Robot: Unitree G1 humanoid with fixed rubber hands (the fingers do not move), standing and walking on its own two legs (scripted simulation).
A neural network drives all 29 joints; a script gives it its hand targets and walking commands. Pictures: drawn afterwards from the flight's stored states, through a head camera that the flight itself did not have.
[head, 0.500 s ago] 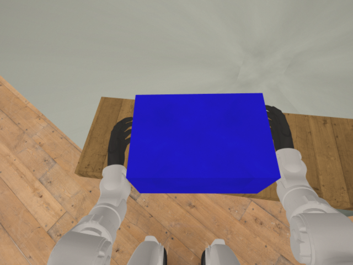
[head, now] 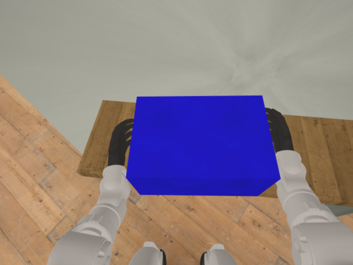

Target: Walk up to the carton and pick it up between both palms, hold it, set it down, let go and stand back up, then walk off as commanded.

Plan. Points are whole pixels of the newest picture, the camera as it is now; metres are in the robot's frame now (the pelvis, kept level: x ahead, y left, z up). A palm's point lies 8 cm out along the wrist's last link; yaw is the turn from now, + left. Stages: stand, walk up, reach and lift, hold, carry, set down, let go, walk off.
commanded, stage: reach and lift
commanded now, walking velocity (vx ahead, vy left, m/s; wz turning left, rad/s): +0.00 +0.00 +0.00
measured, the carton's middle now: (198, 147) +0.40 -0.03 -0.02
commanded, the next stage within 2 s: none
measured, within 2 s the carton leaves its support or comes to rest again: neither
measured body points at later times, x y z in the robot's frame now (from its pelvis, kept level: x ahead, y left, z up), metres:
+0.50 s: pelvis +0.00 -0.01 +0.01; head +0.07 -0.02 +0.46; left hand +0.40 +0.16 +0.03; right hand +0.42 -0.23 +0.05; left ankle +0.05 +0.12 -0.66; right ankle +0.04 -0.11 -0.66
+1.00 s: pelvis +0.04 +0.00 +0.07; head +0.05 +0.00 +0.52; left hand +0.41 +0.16 +0.12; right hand +0.42 -0.22 +0.14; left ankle +0.05 +0.12 -0.66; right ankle +0.04 -0.11 -0.66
